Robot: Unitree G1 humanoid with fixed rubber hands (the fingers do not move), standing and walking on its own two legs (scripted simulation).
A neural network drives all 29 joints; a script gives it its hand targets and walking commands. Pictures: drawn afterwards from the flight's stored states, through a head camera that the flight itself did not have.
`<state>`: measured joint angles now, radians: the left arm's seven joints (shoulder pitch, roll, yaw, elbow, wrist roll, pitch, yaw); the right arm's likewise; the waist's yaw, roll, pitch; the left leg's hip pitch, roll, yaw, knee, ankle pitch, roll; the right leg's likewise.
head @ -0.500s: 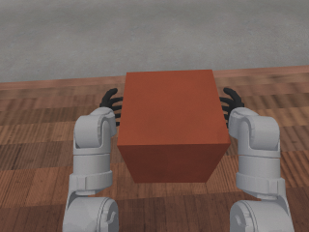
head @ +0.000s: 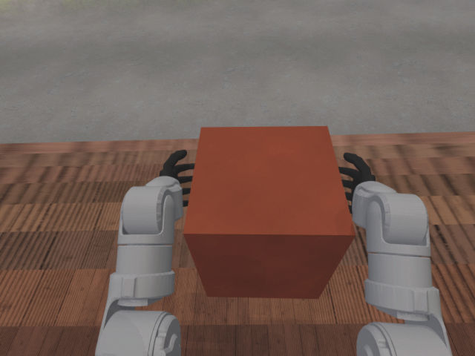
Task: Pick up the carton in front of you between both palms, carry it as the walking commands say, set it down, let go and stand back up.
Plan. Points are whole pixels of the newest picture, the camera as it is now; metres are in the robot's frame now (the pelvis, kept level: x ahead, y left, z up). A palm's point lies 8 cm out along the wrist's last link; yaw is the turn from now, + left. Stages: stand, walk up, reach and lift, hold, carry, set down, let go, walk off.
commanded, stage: carry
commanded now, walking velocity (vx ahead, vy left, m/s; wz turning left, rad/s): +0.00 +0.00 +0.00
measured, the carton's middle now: (262, 217) +0.36 +0.01 +0.04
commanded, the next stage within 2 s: none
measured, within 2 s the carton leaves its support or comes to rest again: neither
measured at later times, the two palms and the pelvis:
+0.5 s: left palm (165, 197) +0.33 +0.16 +0.12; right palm (368, 207) +0.33 -0.14 +0.12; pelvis -0.02 +0.01 +0.00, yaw -1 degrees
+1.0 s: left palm (159, 208) +0.31 +0.16 +0.13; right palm (370, 217) +0.31 -0.14 +0.13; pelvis -0.03 +0.01 +0.00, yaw -1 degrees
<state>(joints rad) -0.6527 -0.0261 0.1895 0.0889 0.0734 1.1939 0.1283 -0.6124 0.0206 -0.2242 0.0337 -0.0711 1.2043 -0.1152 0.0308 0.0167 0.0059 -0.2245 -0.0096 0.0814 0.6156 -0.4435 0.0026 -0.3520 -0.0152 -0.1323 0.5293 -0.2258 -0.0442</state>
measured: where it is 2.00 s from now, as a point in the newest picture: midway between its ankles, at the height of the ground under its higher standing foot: outside the picture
